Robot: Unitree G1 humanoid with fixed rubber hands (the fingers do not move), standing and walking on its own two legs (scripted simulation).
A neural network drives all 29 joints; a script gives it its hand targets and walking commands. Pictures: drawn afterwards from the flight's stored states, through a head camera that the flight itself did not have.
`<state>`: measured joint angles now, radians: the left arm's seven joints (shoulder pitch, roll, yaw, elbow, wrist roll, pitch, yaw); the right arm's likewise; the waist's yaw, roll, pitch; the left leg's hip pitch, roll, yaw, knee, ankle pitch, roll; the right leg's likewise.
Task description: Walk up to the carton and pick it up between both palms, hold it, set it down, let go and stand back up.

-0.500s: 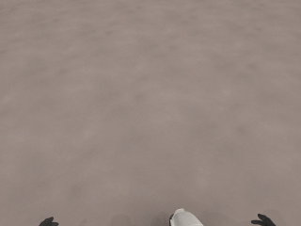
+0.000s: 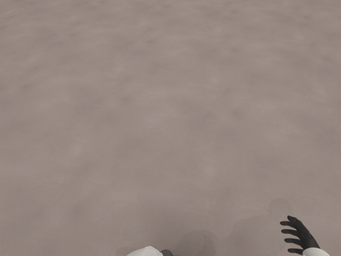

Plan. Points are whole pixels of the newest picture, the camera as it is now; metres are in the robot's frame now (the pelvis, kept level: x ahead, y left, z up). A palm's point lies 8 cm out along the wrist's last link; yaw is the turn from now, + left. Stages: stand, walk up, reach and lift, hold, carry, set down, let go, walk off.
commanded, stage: walk up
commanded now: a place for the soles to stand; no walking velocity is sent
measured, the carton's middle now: out of the picture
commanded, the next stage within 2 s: none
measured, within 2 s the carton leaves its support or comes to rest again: neither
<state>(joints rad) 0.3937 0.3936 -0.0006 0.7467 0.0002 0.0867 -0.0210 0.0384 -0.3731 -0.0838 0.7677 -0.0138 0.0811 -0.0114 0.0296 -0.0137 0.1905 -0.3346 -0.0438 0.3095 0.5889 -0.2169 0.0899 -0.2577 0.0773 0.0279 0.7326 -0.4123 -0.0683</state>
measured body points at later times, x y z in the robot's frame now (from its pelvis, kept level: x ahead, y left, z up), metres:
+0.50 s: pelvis -0.09 +0.07 +0.01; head -0.04 +0.10 +0.45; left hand +0.07 +0.35 -0.12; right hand +0.02 -0.26 -0.06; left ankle -0.09 +0.10 -0.71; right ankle -0.06 -0.08 -0.68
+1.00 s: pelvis -0.14 +0.09 +0.01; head -0.09 +0.08 +0.45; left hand +0.08 +0.32 -0.11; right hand -0.13 -0.25 -0.09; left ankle -0.13 +0.15 -0.71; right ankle -0.08 -0.02 -0.71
